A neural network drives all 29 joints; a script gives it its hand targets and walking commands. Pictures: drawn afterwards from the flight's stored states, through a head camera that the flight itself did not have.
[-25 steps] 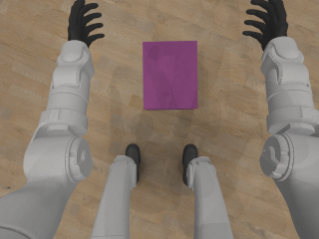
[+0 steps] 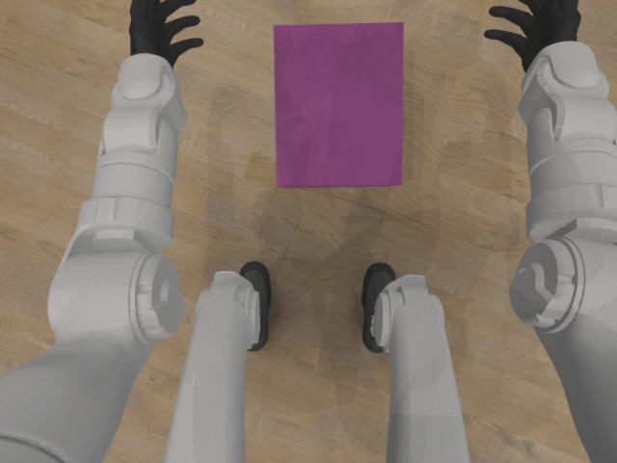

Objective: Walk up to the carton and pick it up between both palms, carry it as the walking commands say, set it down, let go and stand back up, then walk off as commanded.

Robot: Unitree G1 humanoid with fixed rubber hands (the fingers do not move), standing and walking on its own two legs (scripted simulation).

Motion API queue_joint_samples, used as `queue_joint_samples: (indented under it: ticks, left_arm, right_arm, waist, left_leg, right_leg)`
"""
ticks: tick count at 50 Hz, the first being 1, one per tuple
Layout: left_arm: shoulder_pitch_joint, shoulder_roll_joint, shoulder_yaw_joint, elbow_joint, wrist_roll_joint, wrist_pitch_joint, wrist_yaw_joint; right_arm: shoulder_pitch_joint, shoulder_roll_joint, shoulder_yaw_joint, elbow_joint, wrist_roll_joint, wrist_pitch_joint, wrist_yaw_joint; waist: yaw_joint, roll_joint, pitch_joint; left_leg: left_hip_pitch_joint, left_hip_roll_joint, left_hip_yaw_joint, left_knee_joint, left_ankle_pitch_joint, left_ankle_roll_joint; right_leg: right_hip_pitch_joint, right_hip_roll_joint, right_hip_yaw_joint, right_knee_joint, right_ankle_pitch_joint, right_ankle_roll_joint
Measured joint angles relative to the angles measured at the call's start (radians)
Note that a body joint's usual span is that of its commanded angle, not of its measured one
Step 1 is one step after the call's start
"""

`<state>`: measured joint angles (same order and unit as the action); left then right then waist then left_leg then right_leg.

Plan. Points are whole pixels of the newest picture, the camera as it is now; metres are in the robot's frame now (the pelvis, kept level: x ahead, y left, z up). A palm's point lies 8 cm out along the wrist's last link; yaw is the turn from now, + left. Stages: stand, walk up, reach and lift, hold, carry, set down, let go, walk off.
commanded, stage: reach and lift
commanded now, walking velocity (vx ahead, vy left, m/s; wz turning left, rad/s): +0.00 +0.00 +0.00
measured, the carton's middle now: (336, 116) +0.54 -0.04 -0.48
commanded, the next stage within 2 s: none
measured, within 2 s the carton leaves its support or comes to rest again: neither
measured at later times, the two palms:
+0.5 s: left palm (206, 95) +0.53 +0.16 -0.28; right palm (477, 91) +0.53 -0.23 -0.27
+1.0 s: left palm (227, 118) +0.52 +0.16 -0.40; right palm (442, 118) +0.52 -0.22 -0.40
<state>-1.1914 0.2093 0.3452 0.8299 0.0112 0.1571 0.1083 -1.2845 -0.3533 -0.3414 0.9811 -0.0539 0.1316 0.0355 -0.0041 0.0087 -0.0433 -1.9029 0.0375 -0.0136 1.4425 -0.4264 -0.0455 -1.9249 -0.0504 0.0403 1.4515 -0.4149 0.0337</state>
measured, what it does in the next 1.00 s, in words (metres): lowers itself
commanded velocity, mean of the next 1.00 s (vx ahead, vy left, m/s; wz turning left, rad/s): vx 0.00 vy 0.00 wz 0.00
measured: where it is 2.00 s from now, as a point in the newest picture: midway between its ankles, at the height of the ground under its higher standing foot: (315, 322)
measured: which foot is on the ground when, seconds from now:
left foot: down 0.00-1.00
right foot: down 0.00-1.00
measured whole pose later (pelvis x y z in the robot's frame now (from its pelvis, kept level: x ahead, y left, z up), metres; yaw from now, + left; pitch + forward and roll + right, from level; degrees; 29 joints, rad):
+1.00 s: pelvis -0.04 +0.00 -0.20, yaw +1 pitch +36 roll +2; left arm -1.57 0.36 0.09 1.22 -0.24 0.03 0.13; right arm -1.61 -0.48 -0.02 1.28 0.26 0.03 -0.06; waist -0.01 0.02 0.48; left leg -2.26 -0.01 -0.07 2.19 -0.55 -0.09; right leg -2.29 -0.03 0.08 2.20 -0.54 0.04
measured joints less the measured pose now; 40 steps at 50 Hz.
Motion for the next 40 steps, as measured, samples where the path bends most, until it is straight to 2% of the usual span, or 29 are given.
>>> queue_joint_samples:
  ticks: [6, 12, 30, 40]
  left_arm:
    - [-0.018, 0.033, -0.069, -0.015, -0.065, 0.012, 0.029]
    - [-0.066, 0.059, -0.108, 0.035, -0.106, 0.010, 0.045]
    - [-0.209, 0.111, -0.173, 0.216, -0.182, -0.071, 0.041]
    - [-0.297, 0.140, -0.222, 0.305, -0.228, -0.102, 0.036]
  right_arm:
    - [-0.016, -0.024, 0.066, -0.017, 0.075, 0.009, -0.032]
    - [-0.063, -0.048, 0.119, 0.027, 0.135, 0.008, -0.055]
    - [-0.189, -0.079, 0.216, 0.168, 0.229, -0.057, -0.099]
    - [-0.268, -0.106, 0.281, 0.233, 0.285, -0.083, -0.107]
  waist:
    - [-0.002, 0.000, 0.041]
    - [-0.007, -0.002, 0.086]
    - [-0.011, 0.000, 0.278]
    - [-0.012, 0.007, 0.405]
  left_leg:
    - [-0.102, -0.003, -0.009, 0.166, -0.049, -0.003]
    - [-0.168, -0.005, -0.014, 0.294, -0.083, -0.007]
    - [-0.290, -0.017, -0.031, 0.552, -0.126, -0.028]
    - [-0.331, -0.026, -0.041, 0.659, -0.130, -0.037]
  right_leg:
    - [-0.102, 0.003, 0.007, 0.164, -0.048, 0.002]
    - [-0.170, 0.008, 0.016, 0.293, -0.079, 0.003]
    - [-0.302, 0.019, 0.033, 0.559, -0.122, 0.003]
    - [-0.344, 0.026, 0.040, 0.666, -0.124, 0.007]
